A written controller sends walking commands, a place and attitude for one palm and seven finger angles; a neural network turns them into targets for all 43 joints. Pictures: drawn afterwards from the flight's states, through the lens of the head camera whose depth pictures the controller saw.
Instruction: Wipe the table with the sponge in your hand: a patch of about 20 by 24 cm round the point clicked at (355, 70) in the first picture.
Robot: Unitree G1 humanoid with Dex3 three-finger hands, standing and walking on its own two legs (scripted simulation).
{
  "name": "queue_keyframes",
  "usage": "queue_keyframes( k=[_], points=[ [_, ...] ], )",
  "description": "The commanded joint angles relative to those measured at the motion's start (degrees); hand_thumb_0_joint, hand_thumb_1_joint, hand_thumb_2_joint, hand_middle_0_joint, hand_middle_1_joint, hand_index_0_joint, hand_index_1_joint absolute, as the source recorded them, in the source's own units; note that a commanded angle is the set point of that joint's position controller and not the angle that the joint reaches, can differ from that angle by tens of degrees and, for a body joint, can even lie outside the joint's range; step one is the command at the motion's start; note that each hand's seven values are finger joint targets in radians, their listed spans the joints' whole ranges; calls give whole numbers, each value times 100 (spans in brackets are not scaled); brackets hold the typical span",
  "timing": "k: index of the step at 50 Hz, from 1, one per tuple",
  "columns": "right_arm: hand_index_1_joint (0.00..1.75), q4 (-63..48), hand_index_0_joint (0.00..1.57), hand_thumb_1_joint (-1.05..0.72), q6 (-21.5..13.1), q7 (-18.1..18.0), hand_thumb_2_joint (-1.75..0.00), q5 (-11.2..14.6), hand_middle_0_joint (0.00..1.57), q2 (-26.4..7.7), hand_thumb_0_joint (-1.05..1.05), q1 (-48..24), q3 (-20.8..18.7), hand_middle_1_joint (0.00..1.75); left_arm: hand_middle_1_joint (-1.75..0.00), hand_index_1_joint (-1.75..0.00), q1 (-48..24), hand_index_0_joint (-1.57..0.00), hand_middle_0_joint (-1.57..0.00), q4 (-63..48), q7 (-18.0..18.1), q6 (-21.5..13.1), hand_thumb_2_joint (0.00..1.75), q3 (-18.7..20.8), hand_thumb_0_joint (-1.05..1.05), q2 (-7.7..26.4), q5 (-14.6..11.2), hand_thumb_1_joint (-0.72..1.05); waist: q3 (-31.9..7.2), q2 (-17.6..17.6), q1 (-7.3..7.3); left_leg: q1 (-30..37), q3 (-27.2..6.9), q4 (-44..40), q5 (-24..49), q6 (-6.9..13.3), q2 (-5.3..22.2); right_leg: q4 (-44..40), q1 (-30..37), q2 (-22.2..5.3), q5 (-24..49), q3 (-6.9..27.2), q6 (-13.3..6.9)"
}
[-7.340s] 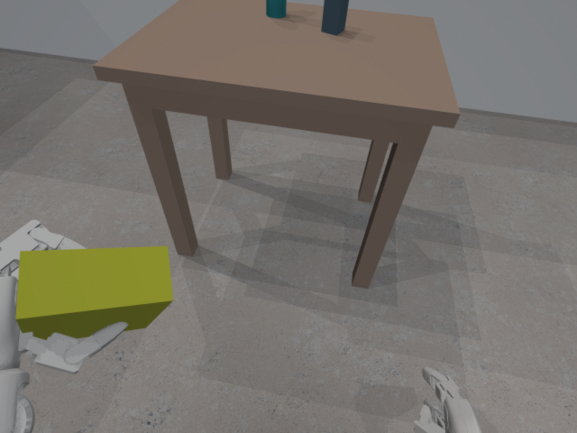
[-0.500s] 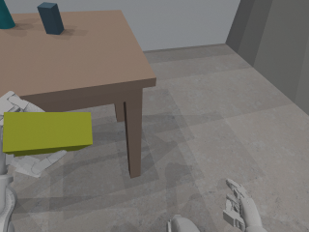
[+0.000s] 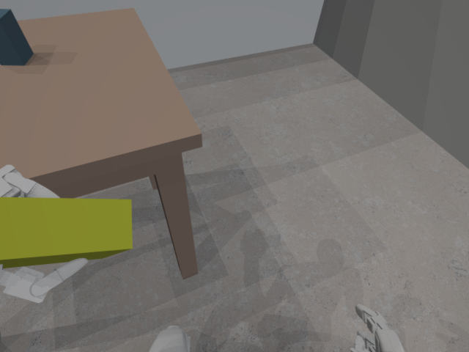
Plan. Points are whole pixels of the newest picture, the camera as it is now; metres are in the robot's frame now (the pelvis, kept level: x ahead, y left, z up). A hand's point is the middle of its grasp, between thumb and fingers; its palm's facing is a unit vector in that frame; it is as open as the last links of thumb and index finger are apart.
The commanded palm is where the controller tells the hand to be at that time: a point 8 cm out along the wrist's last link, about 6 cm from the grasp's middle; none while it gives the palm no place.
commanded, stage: shuffle to correct the standing spot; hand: left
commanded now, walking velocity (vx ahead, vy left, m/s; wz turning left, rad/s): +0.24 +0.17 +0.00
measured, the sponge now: (81, 234) +0.23 +0.21 +0.15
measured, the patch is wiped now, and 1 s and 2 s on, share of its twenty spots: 0.00 0.00 0.00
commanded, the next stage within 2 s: come to a stop and stand still in 0.96 s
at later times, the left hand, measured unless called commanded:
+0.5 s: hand (33, 161) +0.33 +0.31 +0.17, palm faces +0.43 -0.76 -0.49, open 9.9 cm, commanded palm +0.27 +0.34 +0.19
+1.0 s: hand (42, 114) +0.40 +0.32 +0.18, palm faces +0.49 -0.76 -0.43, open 10.0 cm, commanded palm +0.34 +0.36 +0.19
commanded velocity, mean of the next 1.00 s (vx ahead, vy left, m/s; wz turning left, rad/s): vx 0.13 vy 0.15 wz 0.00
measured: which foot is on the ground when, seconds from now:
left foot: up 0.00-0.04, down 0.06-0.24, up 0.26-0.50, down 0.52-0.78, up 0.80-1.00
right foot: down 0.00-0.52, up 0.54-0.74, down 0.76-1.00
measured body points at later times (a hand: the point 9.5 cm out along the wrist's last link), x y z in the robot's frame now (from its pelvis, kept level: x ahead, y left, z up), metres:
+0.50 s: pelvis +0.12 +0.05 +0.00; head +0.17 +0.05 +0.45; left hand +0.30 +0.35 +0.19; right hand +0.29 -0.17 -0.10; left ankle +0.19 +0.20 -0.71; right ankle +0.05 -0.06 -0.73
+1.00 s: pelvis +0.20 +0.07 +0.01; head +0.23 +0.05 +0.46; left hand +0.37 +0.36 +0.21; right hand +0.37 -0.17 -0.10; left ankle +0.22 +0.23 -0.66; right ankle +0.21 -0.02 -0.73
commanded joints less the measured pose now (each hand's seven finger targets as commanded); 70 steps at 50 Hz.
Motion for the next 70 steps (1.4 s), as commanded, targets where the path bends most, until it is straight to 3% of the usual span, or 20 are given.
queue_keyframes(
  k=[1,2,4,5,10,12,14,18,23,25,26,28,34,37,39,44,51,56,58,70],
  points=[
    [30,-922,20,-90,-602,-213,-90,7,20,-355,0,-394,-83,30,-160,-160,-1017,-120,-120,-1504,196,-399,130,682,0,1243,-71,10,-886,586,91,2160,894,-1791,164,-3,-648,-712,-612,-683,-1155,523,-412],
    [30,-938,20,-90,-657,-247,-90,29,20,-433,0,-320,-121,30,-160,-160,-1198,-120,-120,-1498,192,-436,130,650,0,1214,-61,10,-850,1056,62,2278,566,-2014,-177,81,-531,-248,-729,-550,-1291,547,-306],
    [30,-988,20,-90,-720,-268,-90,87,20,-660,0,-297,-174,30,-160,-160,-1439,-120,-120,-1277,205,-453,130,622,0,1068,-30,10,-756,2423,30,2281,-1947,-3249,-745,860,917,2025,-1464,342,-1505,-131,115],
    [30,-1026,20,-90,-735,-254,-90,103,20,-597,0,-336,-219,30,-160,-160,-1519,-120,-120,-968,213,-458,130,739,0,1160,5,10,-648,1683,47,2156,-2225,-3398,-21,1140,1123,2603,-1666,276,-1595,92,97],
    [30,-941,20,-90,-640,-153,-90,169,20,-468,0,-415,-128,30,-160,-160,-1124,-120,-120,-498,171,-285,130,573,0,914,-31,10,-915,1332,251,382,-313,-1834,-710,580,297,-386,818,68,-611,154,49],
    [30,-1052,20,-90,-538,-79,-90,139,20,-315,0,-547,-84,30,-160,-160,-898,-120,-120,-437,181,-138,130,521,0,1160,-24,10,-460,-1878,293,-1678,474,1442,-1308,-55,-865,-2338,1526,-1965,-977,4077,-884],
    [30,-940,20,-90,-507,-3,-90,104,20,-564,0,-564,-126,30,-160,-160,-1026,-120,-120,-546,137,-133,130,284,0,840,-91,10,-147,-1147,180,-1763,-373,2320,-610,-198,-401,-2296,1164,-2037,226,3506,-992],
    [30,-770,20,-90,-443,-62,-90,43,20,-397,0,-741,53,30,-160,-160,-909,-120,-120,-756,263,-404,130,689,0,1203,5,10,-335,-385,245,-1300,-142,676,-536,-132,-62,-1136,1491,-1504,3249,1553,-748],
    [30,-817,20,-90,-616,-181,-90,-4,20,-283,0,-663,-54,30,-160,-160,-1317,-120,-120,-998,405,-406,130,485,0,1002,-29,10,-1338,-187,160,1874,1174,-2249,1272,16,-893,-48,1164,-877,3509,454,-325],
    [30,-912,20,-90,-646,-204,-90,43,20,-464,0,-529,-191,30,-160,-160,-1262,-120,-120,-1433,407,-477,130,621,0,1143,-55,10,-2008,1038,10,3660,193,-2338,2151,472,-270,1710,59,-480,2522,211,44],
    [30,-947,20,-90,-620,-157,-90,58,20,-572,0,-514,-276,30,-160,-160,-1224,-120,-120,-1621,385,-511,130,634,0,1119,-72,10,-2319,2023,32,4436,-1386,-2240,3353,1186,910,2984,-1138,7,-421,110,192],
    [30,-984,20,-90,-578,-150,-90,133,20,-449,0,-458,-262,30,-160,-160,-832,-120,-120,-1080,342,-387,130,574,0,1011,-132,10,-1591,1242,6,3871,-2210,-2763,3304,1659,1345,3906,-2022,182,-1731,511,134],
    [30,-905,20,-90,-475,-120,-90,188,20,-519,0,-489,-215,30,-160,-160,-3,-120,-120,-1146,313,-251,130,851,0,977,-161,10,-1025,1564,114,1135,-214,-2928,1039,879,622,1128,-119,-117,-450,-69,172],
    [30,-889,20,-90,-456,-193,-90,193,20,-474,0,-435,-86,30,-160,-160,-252,-120,-120,-706,369,-106,130,699,0,932,-120,10,-1001,714,111,347,250,-1930,-456,385,196,-701,1335,-42,375,-181,183],
    [30,-975,20,-90,-398,-237,-90,116,20,-385,0,-486,-73,30,-160,-160,-559,-120,-120,-435,416,-28,130,839,0,1281,-76,10,-803,-1741,120,-954,577,829,-1550,-67,-754,-2097,1537,-2044,108,3317,-664],
    [30,-678,20,-90,-275,-139,-90,32,20,-429,0,-645,29,30,-160,-160,-747,-120,-120,-348,351,-233,130,510,0,992,-55,10,-523,-115,97,-990,-196,1748,-447,-267,-237,-1476,1285,-1812,2873,1673,-758],
    [30,-919,20,-90,-327,-200,-90,32,20,-335,0,-643,-56,30,-160,-160,-541,-120,-120,-967,512,-249,130,453,0,936,-87,10,-900,-674,234,487,661,-954,102,-181,-441,-1109,1233,-1537,3594,719,-541],
    [30,-1063,20,-90,-298,-309,-90,71,20,-384,0,-525,-126,30,-160,-160,-506,-120,-120,-1467,559,-202,130,643,0,1028,-132,10,-1359,11,82,2118,552,-2496,1467,-80,-475,-29,784,-921,2562,312,-96],
    [30,-1142,20,-90,-323,-331,-90,116,20,-537,0,-498,-184,30,-160,-160,-497,-120,-120,-1505,517,-240,130,582,0,993,-176,10,-1513,1602,118,2861,-1388,-2905,3470,652,1046,1429,-463,-3,-942,74,245],
    [30,-973,20,-90,-547,-208,-90,-7,20,-423,0,-557,99,30,-160,-160,-774,-120,-120,-1240,421,86,130,273,0,837,-67,10,-986,874,85,1097,16,-2843,-398,-19,185,-1586,1120,68,579,609,42]
  ],
)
